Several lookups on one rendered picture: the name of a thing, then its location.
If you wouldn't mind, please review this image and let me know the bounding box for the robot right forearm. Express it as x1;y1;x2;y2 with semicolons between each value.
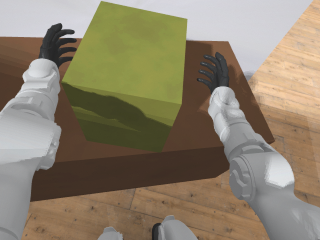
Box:
208;86;295;190

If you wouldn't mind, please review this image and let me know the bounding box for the right robot thigh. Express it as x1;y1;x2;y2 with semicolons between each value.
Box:
158;219;198;240

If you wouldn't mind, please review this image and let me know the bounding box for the left robot hand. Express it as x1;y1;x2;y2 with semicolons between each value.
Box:
38;23;77;69

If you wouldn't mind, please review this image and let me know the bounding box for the left robot upper arm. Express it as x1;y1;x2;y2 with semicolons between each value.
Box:
0;108;62;240

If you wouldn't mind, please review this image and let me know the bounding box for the right robot upper arm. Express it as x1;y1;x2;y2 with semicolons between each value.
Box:
229;151;320;240

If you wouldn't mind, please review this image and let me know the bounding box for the carton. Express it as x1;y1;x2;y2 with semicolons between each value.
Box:
61;1;188;153

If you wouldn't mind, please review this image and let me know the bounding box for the pedestal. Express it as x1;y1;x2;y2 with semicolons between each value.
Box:
0;36;275;202

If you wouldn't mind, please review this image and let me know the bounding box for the right robot hand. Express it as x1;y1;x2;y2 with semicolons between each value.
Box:
197;52;230;95

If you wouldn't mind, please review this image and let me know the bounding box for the robot left forearm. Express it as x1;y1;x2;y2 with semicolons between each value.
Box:
0;58;61;121

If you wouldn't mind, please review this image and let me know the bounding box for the robot right shin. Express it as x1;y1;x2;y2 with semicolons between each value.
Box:
158;215;175;240

